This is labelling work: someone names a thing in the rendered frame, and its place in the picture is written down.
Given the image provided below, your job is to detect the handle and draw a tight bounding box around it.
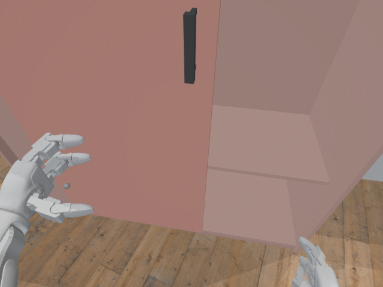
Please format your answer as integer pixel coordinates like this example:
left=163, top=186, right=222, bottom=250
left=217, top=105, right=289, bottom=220
left=183, top=8, right=197, bottom=84

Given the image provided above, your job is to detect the left robot hand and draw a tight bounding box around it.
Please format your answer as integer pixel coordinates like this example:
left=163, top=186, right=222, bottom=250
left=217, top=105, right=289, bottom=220
left=0, top=132, right=94, bottom=223

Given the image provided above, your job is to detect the right robot hand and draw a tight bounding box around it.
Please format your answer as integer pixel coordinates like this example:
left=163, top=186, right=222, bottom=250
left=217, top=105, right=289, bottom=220
left=292, top=236, right=339, bottom=287

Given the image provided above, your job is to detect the wardrobe door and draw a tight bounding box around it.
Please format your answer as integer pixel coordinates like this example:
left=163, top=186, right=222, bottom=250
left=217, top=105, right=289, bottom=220
left=0, top=0, right=221, bottom=233
left=0, top=95, right=73, bottom=204

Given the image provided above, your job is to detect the left robot forearm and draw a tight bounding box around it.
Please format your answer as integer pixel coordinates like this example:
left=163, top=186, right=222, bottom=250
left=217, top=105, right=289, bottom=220
left=0, top=209, right=31, bottom=287

